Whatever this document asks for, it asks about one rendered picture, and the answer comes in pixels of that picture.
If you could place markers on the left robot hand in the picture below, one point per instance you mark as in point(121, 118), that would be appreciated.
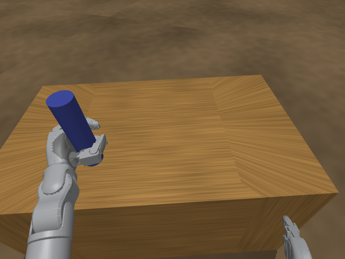
point(59, 149)

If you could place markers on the right robot hand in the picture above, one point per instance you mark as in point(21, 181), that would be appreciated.
point(295, 246)

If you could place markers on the can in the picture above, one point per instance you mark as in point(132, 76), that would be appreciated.
point(70, 117)

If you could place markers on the left robot arm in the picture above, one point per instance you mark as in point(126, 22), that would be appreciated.
point(51, 229)

